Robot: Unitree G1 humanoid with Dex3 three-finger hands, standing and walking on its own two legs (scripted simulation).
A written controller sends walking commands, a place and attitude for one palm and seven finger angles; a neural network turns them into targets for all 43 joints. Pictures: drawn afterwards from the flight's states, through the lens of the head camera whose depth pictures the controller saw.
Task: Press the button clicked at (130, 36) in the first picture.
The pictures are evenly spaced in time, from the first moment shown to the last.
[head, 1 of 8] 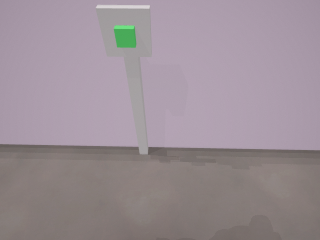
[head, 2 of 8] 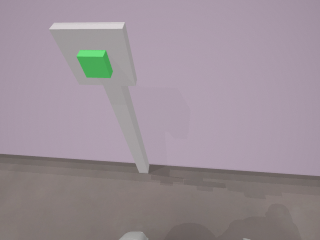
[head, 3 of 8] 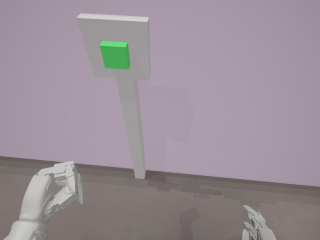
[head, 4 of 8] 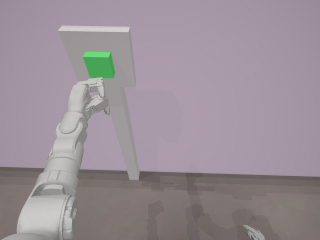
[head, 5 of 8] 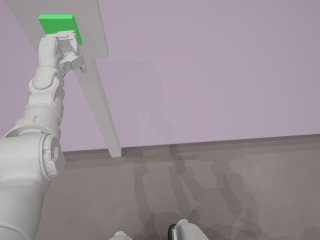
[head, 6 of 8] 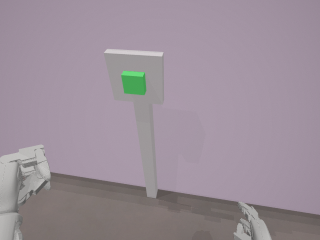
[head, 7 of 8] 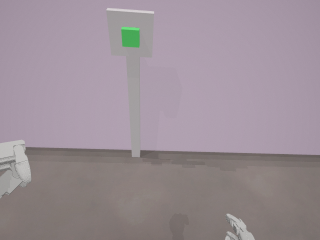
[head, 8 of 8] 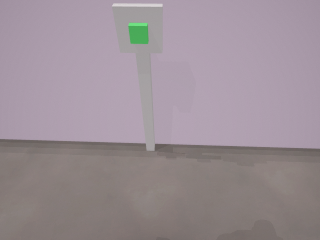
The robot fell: no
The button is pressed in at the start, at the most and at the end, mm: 0 10 0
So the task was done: yes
